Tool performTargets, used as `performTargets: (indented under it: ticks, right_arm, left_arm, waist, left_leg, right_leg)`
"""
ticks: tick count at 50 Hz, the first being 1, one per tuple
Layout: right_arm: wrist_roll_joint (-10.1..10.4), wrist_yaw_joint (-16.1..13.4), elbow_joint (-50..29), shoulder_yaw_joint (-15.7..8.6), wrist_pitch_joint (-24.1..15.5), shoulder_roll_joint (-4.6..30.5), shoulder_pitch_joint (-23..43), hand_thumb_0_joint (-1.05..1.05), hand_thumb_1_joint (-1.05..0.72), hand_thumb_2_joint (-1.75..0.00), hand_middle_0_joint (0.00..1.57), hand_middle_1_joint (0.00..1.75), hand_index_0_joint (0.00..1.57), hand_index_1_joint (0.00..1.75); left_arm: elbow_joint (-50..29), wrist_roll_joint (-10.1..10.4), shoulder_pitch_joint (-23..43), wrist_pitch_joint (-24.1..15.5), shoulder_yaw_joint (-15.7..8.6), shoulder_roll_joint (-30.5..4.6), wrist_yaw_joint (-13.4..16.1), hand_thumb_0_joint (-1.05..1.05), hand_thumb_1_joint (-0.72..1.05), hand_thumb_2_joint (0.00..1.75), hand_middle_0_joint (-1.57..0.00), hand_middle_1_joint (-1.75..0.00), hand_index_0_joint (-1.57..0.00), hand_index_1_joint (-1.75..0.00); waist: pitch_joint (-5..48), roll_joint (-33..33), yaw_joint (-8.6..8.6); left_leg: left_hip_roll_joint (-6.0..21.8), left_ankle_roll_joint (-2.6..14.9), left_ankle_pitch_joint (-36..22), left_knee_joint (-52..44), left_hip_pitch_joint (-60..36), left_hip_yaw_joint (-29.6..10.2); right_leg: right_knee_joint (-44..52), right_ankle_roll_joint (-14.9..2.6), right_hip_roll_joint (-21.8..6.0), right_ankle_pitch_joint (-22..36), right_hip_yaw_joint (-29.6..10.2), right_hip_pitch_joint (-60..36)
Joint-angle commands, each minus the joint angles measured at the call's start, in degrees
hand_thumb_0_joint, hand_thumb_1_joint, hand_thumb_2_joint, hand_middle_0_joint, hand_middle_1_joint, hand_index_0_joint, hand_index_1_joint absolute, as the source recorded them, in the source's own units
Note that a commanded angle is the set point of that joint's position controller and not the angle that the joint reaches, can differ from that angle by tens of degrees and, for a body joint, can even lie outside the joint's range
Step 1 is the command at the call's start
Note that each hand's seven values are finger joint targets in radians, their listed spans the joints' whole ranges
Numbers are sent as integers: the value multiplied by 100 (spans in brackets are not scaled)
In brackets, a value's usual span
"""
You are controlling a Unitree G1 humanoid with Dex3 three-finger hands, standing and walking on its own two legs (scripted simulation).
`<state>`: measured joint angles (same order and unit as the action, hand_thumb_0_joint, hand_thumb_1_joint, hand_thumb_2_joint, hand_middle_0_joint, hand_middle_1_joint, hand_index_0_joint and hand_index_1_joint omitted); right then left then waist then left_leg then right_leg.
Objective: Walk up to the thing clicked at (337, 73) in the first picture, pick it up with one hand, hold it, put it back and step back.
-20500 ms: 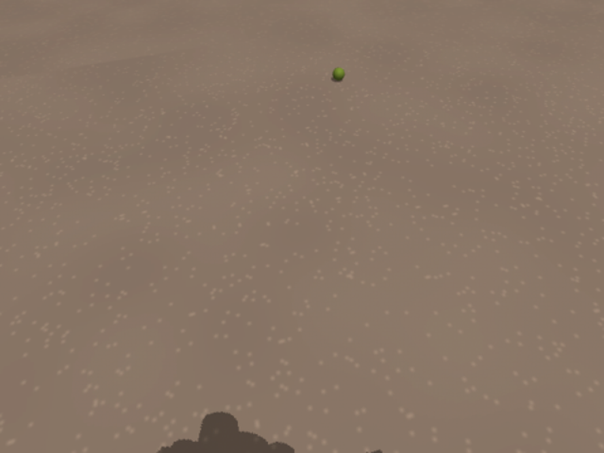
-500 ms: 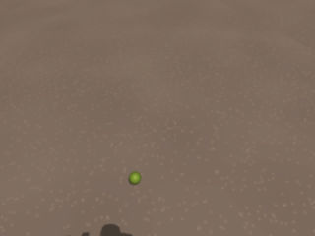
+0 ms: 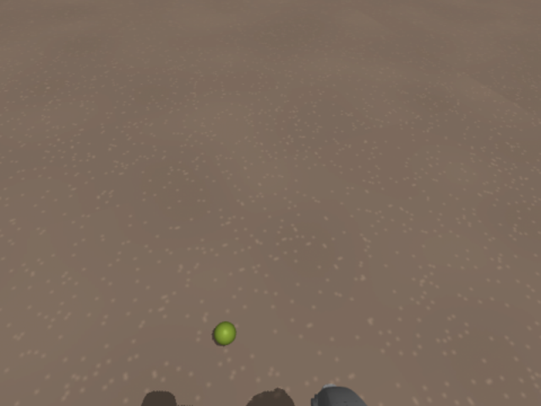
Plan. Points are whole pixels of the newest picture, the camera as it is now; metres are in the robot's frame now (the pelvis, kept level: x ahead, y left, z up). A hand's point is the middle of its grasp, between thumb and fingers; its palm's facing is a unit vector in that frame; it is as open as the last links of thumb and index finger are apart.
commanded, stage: walk up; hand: left
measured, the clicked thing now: (225, 333) +0.48 +0.17 -0.74
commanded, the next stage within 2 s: none
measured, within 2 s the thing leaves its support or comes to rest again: neither
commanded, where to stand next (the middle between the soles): +0.13 -0.05 m, yaw -2 degrees
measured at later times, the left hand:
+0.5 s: hand (165, 363) +0.22 +0.21 -0.16, palm faces -0.02 -0.95 -0.31, open 7.4 cm
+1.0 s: hand (143, 398) +0.17 +0.23 -0.15, palm faces +0.02 -0.94 -0.35, open 7.4 cm
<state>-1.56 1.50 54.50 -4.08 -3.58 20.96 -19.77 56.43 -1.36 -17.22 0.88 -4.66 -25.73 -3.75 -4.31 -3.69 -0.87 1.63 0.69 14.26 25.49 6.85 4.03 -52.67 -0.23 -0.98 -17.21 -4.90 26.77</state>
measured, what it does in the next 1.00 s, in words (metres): steps on the spot: right foot, then left foot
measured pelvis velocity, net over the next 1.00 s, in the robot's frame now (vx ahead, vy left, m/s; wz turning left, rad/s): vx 0.08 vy -0.03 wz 0.01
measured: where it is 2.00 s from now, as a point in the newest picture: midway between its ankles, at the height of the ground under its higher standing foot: outside the picture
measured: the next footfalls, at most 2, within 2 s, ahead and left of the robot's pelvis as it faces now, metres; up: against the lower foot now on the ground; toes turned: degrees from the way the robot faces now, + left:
right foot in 0.16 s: +0.17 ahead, -0.16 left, +0.00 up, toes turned -2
left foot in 0.44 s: +0.13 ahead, +0.11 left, +0.00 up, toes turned -1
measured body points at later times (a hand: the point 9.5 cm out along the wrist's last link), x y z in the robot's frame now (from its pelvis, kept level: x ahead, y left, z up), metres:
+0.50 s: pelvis +0.08 -0.03 -0.02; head +0.11 -0.02 +0.43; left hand +0.22 +0.26 -0.14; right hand +0.15 -0.34 -0.14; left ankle +0.09 +0.11 -0.74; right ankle +0.13 -0.16 -0.74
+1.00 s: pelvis +0.08 -0.03 +0.00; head +0.11 -0.04 +0.45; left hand +0.16 +0.28 -0.13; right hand +0.19 -0.33 -0.13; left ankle +0.09 +0.11 -0.74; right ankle +0.13 -0.16 -0.74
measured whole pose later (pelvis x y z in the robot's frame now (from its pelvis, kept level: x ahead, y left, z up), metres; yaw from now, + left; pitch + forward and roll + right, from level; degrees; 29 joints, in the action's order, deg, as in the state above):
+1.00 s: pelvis +0.08 -0.03 +0.00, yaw +1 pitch -2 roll +0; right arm 0.5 0.7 61.3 -0.1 0.2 21.1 -3.9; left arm 63.6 -0.1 -3.5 1.1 -1.4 -20.7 -1.1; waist -5.7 0.7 0.8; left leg 1.4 -1.9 13.7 26.0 10.2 -2.1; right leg -25.6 0.2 -1.6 -9.7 2.3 13.7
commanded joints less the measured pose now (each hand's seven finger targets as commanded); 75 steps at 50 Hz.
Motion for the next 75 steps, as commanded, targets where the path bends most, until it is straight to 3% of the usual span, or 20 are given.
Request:
performTargets:
  ticks: [1,5,7,8,9,10,11,14,17,21,23,24,25,26,29,31,46,58,74,75]
  right_arm:
    - [1,-128,-693,-346,-165,1604,508,0,-90,-90,20,30,20,30]
    - [81,-141,-663,-262,3,1582,337,0,-90,-90,20,30,20,30]
    - [193,-167,-691,-144,96,1337,341,0,-90,-90,20,30,20,30]
    - [247,-181,-686,-51,101,1085,152,0,-90,-90,20,30,20,30]
    - [287,-200,-725,63,104,819,-34,0,-90,-90,20,30,20,30]
    - [265,-265,-611,75,208,891,-85,0,-90,-90,20,30,20,30]
    - [241,-316,-525,18,235,1110,26,0,-90,-90,20,30,20,30]
    - [273,-290,-291,22,223,1185,205,0,-90,-90,20,30,20,30]
    - [263,-300,-179,65,248,1107,248,0,-90,-90,20,30,20,30]
    - [153,-316,65,27,192,1080,199,0,-90,-90,20,30,20,30]
    - [50,-326,-54,-88,156,1544,640,0,-90,-90,20,30,20,30]
    - [103,-285,-138,-94,145,1756,1199,0,-90,-90,20,30,20,30]
    - [122,-254,-152,-81,146,1756,1521,0,-90,-90,20,30,20,30]
    - [117,-237,-148,-27,136,1609,1627,0,-90,-90,20,30,20,30]
    - [151,-223,-89,62,135,1346,1442,0,-90,-90,20,30,20,30]
    - [173,-220,15,79,171,1290,1353,0,-90,-90,20,30,20,30]
    - [200,-160,379,143,255,1275,1599,0,-90,-90,20,30,20,30]
    - [139,-138,551,158,226,1222,1757,0,-90,-90,20,30,20,30]
    - [169,-165,543,174,217,1188,1710,0,-90,-90,20,30,20,30]
    - [151,-209,534,76,287,1492,1749,0,-90,-90,20,30,20,30]
  left_arm:
    - [-501,9,192,-130,-116,-692,42,0,90,90,-20,-30,-20,-30]
    - [-494,14,426,-206,-96,-582,163,0,90,90,-20,-30,-20,-30]
    - [-321,25,93,-299,-108,-627,255,0,90,90,-20,-30,-20,-30]
    - [-322,19,8,-350,-175,-934,299,0,90,90,-20,-30,-20,-30]
    - [-401,30,-67,-385,-245,-1227,351,0,90,90,-20,-30,-20,-30]
    - [-489,100,207,-376,-160,-1158,377,0,90,90,-20,-30,-20,-30]
    - [-518,80,380,-345,-172,-1261,397,0,90,90,-20,-30,-20,-30]
    - [-592,82,765,-273,-48,-926,442,0,90,90,-20,-30,-20,-30]
    - [-619,51,907,-236,-43,-894,481,0,90,90,-20,-30,-20,-30]
    - [-667,186,1368,-113,-28,-874,460,0,90,90,-20,-30,-20,-30]
    - [-697,275,1383,-61,31,-597,435,0,90,90,-20,-30,-20,-30]
    - [-550,267,1393,-13,30,-605,429,0,90,90,-20,-30,-20,-30]
    - [-376,206,1329,14,-14,-664,435,0,90,90,-20,-30,-20,-30]
    - [-332,164,1280,-13,-3,-634,417,0,90,90,-20,-30,-20,-30]
    - [-253,158,1434,-144,-7,-765,360,0,90,90,-20,-30,-20,-30]
    - [-188,176,1530,-134,30,-772,356,0,90,90,-20,-30,-20,-30]
    - [272,120,1747,-154,88,-771,330,0,90,90,-20,-30,-20,-30]
    - [427,109,1670,-122,23,-674,312,0,90,90,-20,-30,-20,-30]
    - [437,111,1571,-138,13,-638,327,0,90,90,-20,-30,-20,-30]
    - [350,110,1627,-37,-134,-933,350,0,90,90,-20,-30,-20,-30]
  waist:
    - [-572,1231,52]
    - [-57,1225,-22]
    - [338,731,192]
    - [674,-15,237]
    - [1047,-939,274]
    - [925,-676,199]
    - [779,-830,252]
    - [735,-744,107]
    - [925,-800,166]
    - [973,-483,-107]
    - [760,423,79]
    - [392,822,231]
    - [227,1144,297]
    - [249,1080,355]
    - [547,1033,220]
    - [683,999,153]
    - [750,30,62]
    - [482,467,163]
    - [695,394,142]
    - [321,273,149]
  left_leg:
    - [1188,898,315,-1262,1038,-714]
    - [1102,811,-1621,-95,707,-476]
    - [804,519,-2046,975,688,-259]
    - [513,273,-1344,1644,922,-69]
    - [27,9,324,2604,1335,38]
    - [-131,17,2107,2709,1401,-416]
    - [-3,37,2454,2687,1323,-527]
    - [71,17,2085,2426,1295,-600]
    - [-43,-67,1317,1763,1068,-465]
    - [-88,-80,-556,-8,261,-319]
    - [806,264,-1332,-232,352,-1555]
    - [1225,662,-894,-400,1107,-2024]
    - [1386,871,-674,-440,1610,-2070]
    - [1266,785,-857,-287,1487,-1833]
    - [547,201,-1192,159,1091,-1073]
    - [460,141,-645,44,886,-1031]
    - [413,97,-709,-252,202,-948]
    - [492,47,-133,-851,619,-1141]
    - [484,18,-935,-667,421,-1062]
    - [434,78,-1892,-177,665,-1056]
  right_leg:
    - [1074,83,-238,345,245,-409]
    - [1742,-55,7,519,716,-1050]
    - [2553,-202,48,1223,671,-1843]
    - [2719,-377,-422,2481,58,-2365]
    - [2978,-831,-1532,3226,-1466,-2677]
    - [3032,-1339,-1869,2973,-1926,-2415]
    - [2973,-1625,-1975,2775,-2103,-2040]
    - [2794,-1248,-1373,2933,-918,-1865]
    - [2606,-1113,-1179,3088,-659,-1858]
    - [2105,-787,-1101,2537,-323,-1401]
    - [1841,-324,-635,1209,-75,-828]
    - [1665,-139,-115,46,318,-1070]
    - [1397,-151,-83,-442,339,-1559]
    - [1664,-181,-143,-283,276,-1622]
    - [2281,-329,-480,1634,45,-1780]
    - [2390,-415,-624,1389,-36,-1687]
    - [3361,-245,-759,850,-102,-1628]
    - [3514,-137,-644,133,57,-1846]
    - [3394,-124,-659,1106,144,-2018]
    - [2992,-167,-642,2201,191,-1767]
